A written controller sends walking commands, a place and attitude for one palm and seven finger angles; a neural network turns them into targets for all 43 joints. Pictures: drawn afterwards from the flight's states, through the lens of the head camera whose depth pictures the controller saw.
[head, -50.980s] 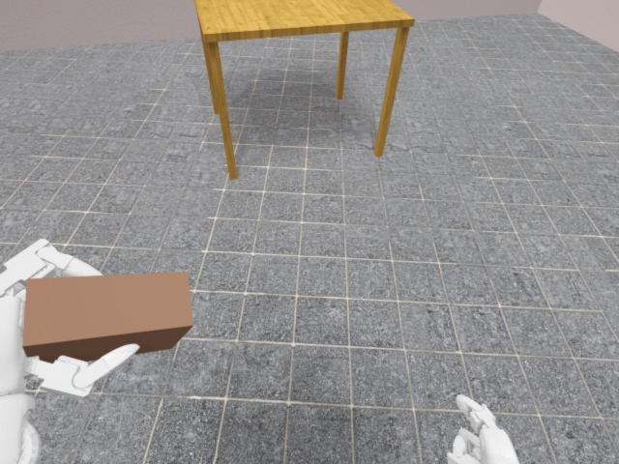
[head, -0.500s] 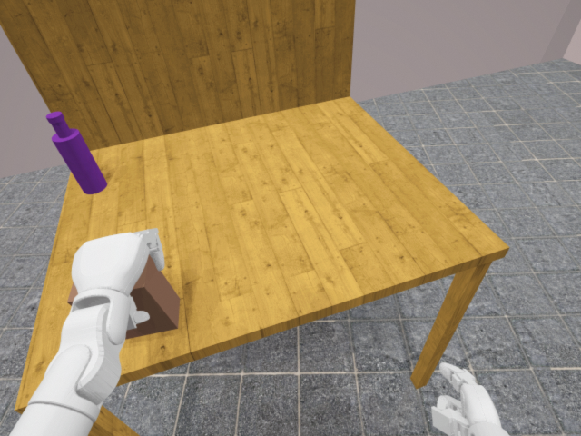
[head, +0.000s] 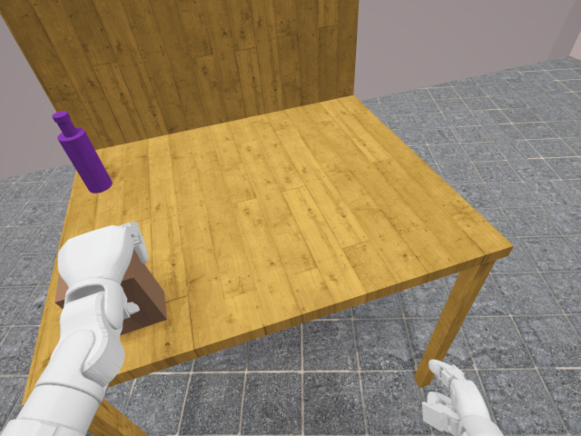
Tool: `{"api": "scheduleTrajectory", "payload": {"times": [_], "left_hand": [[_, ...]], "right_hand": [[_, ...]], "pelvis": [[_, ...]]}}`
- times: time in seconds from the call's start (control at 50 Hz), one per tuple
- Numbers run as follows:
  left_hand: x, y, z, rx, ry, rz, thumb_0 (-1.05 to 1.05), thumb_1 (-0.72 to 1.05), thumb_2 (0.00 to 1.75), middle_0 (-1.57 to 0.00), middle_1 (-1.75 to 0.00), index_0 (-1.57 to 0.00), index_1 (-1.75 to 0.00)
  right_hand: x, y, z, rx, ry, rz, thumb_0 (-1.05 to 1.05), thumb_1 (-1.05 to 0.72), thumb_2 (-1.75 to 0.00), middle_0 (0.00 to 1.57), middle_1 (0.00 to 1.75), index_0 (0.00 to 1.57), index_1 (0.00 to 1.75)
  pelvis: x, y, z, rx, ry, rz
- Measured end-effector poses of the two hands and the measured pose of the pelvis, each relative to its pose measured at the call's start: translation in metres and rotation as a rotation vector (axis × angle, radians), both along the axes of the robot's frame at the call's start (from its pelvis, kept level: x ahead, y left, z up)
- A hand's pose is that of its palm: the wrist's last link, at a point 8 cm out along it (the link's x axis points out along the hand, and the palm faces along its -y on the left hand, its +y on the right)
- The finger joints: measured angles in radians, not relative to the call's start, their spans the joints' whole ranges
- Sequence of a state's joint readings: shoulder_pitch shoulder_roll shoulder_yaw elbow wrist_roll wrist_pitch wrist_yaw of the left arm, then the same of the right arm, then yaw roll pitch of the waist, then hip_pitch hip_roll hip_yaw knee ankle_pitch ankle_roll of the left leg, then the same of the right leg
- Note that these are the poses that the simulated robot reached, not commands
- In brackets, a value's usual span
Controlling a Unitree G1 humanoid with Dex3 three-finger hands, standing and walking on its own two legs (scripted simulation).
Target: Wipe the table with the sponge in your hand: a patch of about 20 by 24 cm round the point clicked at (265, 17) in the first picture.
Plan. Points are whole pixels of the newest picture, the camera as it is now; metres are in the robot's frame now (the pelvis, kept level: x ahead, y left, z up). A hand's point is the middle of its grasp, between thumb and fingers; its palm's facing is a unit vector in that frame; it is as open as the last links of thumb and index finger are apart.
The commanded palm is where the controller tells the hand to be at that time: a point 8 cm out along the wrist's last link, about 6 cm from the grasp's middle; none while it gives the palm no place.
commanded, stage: lower the sponge onto the table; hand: left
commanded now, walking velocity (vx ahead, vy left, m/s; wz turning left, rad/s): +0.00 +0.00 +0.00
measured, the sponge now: (123, 303) +0.28 +0.31 +0.02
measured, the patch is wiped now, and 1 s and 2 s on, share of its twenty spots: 0.00 0.05 0.20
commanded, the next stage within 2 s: wipe forward along the first lane in 0.70 s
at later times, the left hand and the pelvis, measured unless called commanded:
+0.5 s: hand (132, 302) +0.27 +0.28 +0.04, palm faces -0.06 -0.08 -1.00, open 9.6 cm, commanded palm +0.25 +0.28 +0.11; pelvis +0.00 +0.00 +0.00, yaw +1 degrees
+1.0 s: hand (141, 294) +0.29 +0.27 +0.05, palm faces -0.04 -0.05 -1.00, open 9.6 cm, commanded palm +0.27 +0.28 +0.09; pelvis +0.00 -0.01 +0.00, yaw +1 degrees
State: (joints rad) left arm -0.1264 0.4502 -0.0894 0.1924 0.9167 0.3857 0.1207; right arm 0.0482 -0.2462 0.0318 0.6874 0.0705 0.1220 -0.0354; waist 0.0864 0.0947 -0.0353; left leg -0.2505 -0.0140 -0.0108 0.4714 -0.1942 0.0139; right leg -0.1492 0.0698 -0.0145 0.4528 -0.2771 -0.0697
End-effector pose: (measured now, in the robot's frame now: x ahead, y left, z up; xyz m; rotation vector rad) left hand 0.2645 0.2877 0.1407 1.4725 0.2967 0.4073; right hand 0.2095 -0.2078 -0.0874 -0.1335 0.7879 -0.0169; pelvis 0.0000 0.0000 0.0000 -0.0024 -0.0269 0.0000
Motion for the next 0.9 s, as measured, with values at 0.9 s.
{"api": "scheduleTrajectory", "payload": {"times": [0.9], "left_hand": [[-0.008, -0.024, -0.042, -0.015, 0.1, -0.051, 0.0, -0.5, 1.07, -0.79, -1.42, -0.8, -1.41]], "right_hand": [[-0.007, -0.024, -0.006, -0.025, 0.02, -0.039, 0.01, -0.9, -0.9, 0.2, 0.3, 0.2, 0.3]], "pelvis": [[0.002, -0.008, -0.004, 0.002, 0.015, 0.006]]}}
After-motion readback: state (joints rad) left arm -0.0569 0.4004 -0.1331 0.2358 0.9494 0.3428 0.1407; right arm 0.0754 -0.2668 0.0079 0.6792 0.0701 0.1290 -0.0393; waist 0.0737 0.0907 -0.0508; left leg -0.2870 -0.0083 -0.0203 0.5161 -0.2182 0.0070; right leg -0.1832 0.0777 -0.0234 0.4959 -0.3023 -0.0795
